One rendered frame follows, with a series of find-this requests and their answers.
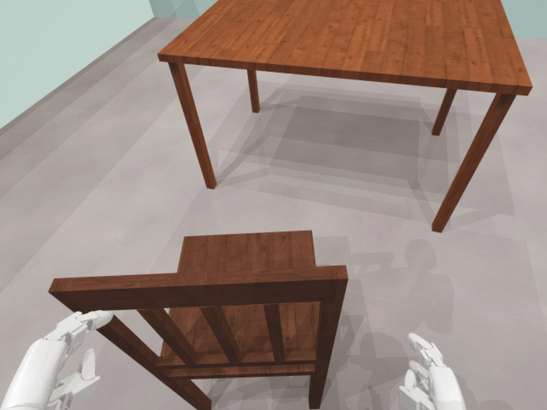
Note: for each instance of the right robot hand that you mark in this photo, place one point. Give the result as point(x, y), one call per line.
point(439, 387)

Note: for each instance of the table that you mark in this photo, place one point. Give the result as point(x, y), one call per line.
point(454, 44)

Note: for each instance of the chair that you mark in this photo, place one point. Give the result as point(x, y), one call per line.
point(241, 306)

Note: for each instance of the left robot hand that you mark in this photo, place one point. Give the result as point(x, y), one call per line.
point(34, 382)

